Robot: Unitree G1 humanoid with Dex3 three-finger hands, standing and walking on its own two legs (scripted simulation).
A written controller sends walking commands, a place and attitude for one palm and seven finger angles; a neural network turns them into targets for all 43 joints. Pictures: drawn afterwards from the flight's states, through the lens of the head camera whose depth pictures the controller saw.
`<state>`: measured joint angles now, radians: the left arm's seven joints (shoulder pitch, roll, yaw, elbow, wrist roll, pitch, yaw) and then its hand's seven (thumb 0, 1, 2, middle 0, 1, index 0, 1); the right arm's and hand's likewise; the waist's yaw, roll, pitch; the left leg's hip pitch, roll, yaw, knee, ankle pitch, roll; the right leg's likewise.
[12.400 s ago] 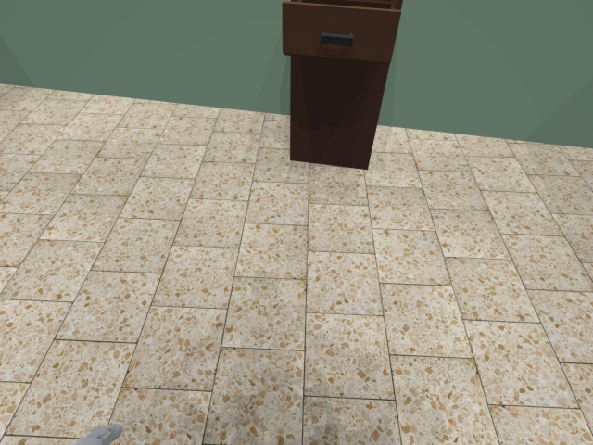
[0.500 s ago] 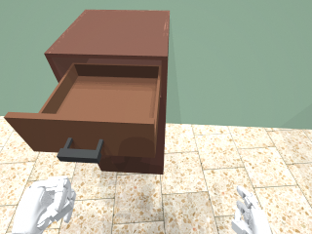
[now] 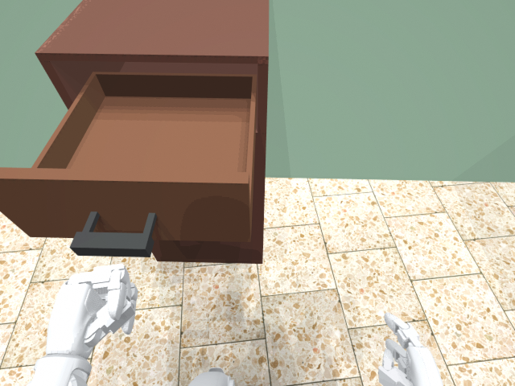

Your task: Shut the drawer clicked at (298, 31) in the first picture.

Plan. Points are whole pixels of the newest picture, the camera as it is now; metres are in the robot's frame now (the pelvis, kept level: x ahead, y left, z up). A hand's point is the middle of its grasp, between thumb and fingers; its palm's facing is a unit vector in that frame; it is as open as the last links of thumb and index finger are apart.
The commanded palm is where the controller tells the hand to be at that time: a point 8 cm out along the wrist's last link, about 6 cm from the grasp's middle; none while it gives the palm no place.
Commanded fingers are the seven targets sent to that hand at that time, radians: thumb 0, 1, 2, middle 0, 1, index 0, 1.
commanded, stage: bring the fist close to the handle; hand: left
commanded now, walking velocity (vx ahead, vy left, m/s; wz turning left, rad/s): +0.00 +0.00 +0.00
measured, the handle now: (118, 231) +0.32 +0.23 +0.07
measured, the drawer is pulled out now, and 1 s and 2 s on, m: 0.29 0.28 0.14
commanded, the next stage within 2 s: push the drawer shut in 0.34 s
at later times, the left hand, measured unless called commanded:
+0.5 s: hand (125, 307) +0.21 +0.18 +0.07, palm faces +0.07 -0.99 -0.10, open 3.3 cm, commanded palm +0.19 +0.24 +0.07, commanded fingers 0.00 0.90 0.90 -1.40 -1.60 -1.40 -1.60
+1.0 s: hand (128, 277) +0.25 +0.19 +0.07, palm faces +0.03 -1.00 -0.07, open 2.9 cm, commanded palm +0.25 +0.25 +0.07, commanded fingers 0.00 0.90 0.90 -1.40 -1.60 -1.40 -1.60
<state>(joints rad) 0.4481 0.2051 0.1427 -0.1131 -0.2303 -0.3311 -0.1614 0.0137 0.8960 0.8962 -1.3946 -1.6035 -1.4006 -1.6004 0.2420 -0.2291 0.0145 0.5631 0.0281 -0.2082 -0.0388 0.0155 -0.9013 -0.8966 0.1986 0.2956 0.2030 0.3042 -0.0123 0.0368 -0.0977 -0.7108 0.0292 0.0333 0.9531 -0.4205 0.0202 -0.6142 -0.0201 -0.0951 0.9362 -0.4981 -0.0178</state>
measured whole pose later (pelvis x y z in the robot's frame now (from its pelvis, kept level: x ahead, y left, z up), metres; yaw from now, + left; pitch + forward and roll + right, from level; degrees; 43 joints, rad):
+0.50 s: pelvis +0.01 -0.02 +0.00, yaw +1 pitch +11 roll -1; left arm 0.49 0.23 0.21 -0.11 -0.29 -0.36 -0.23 0.01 0.90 0.90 -1.39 -1.60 -1.40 -1.60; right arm 0.23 -0.24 0.00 0.55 0.04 -0.17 -0.05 0.01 -0.90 -0.90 0.20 0.30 0.20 0.30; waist -0.01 0.04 -0.12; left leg -0.71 0.04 0.01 0.96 -0.43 -0.01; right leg -0.61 0.00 -0.12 0.94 -0.52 -0.04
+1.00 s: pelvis +0.00 -0.01 +0.00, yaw +1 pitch +11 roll -1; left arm 0.22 0.26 0.22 0.11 -0.29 -0.34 -0.27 -0.03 0.80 0.90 -1.39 -1.60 -1.40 -1.60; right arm 0.25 -0.27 0.02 0.60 0.04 -0.17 -0.07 0.01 -0.90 -0.90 0.20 0.30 0.20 0.30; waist -0.01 0.05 -0.10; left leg -0.71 0.04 0.01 0.93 -0.40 0.00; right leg -0.61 -0.01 -0.11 0.91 -0.49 -0.03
